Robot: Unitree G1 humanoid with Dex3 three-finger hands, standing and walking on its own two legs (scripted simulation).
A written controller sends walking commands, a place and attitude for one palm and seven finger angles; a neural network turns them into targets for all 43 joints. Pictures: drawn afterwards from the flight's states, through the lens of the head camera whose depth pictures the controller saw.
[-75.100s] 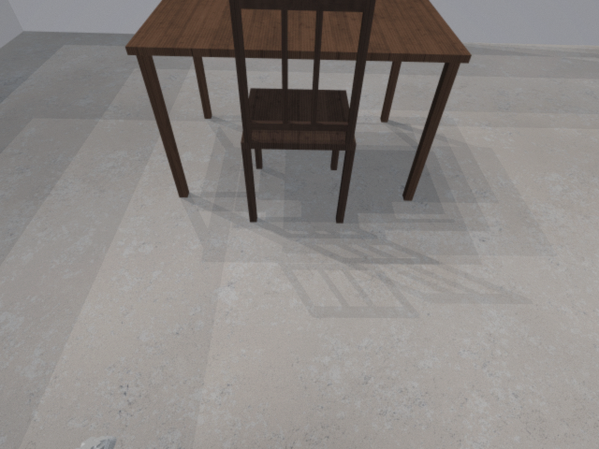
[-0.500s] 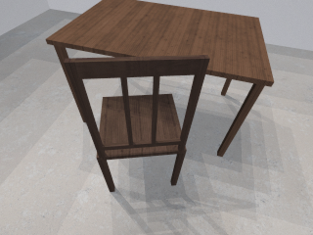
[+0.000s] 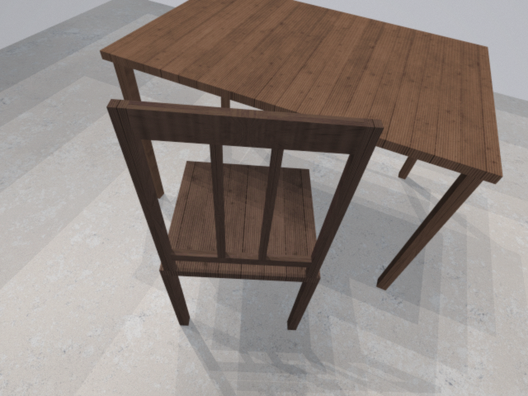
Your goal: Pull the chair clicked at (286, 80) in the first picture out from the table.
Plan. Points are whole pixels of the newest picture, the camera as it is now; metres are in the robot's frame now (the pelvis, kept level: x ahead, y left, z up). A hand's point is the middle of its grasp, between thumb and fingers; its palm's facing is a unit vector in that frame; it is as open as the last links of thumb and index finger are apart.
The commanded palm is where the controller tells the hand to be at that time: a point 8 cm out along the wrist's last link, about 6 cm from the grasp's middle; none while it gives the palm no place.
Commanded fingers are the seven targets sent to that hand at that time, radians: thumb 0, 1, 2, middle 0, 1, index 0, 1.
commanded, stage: shuffle to correct the standing spot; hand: left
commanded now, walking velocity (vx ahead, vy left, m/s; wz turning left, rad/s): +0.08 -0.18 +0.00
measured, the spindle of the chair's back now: (219, 209) +0.47 +0.12 -0.06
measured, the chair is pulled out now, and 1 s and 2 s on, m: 0.25 0.25 0.25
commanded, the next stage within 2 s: come to a stop and stand still in 0.10 s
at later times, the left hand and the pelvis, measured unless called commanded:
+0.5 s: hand out of the picture +0.07 +0.08 -0.18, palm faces +0.08 -0.98 -0.18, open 7.3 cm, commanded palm none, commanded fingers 0.00 0.90 0.90 -0.20 -0.30 -0.20 -0.30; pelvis +0.07 -0.08 +0.00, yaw +2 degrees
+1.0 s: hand out of the picture +0.09 +0.13 -0.16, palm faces +0.04 -0.97 -0.26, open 7.4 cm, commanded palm none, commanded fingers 0.00 0.90 0.90 -0.20 -0.30 -0.20 -0.30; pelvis +0.06 -0.06 +0.00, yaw +2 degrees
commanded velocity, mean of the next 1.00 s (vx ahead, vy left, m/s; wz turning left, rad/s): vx -0.03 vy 0.03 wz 0.00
